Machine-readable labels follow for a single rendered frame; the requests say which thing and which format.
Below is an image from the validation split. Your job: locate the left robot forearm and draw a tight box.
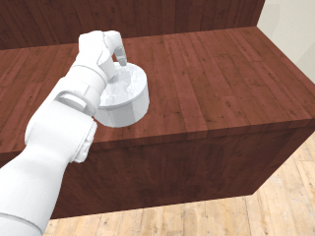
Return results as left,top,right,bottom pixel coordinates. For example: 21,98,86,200
25,30,116,145

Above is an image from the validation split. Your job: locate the table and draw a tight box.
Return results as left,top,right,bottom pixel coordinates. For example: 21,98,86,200
0,0,315,220

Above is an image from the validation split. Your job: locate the knob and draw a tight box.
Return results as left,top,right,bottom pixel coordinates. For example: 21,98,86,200
107,70,119,84

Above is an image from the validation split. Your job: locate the robot left hand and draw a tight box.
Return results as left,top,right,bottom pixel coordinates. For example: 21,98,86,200
104,30,127,77

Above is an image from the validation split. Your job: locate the lid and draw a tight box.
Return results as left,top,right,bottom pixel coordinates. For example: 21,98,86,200
98,62,148,108

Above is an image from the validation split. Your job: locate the robot left upper arm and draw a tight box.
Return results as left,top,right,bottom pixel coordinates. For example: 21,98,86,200
0,100,97,236

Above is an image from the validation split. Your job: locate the pot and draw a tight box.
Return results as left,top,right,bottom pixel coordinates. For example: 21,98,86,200
94,83,150,128

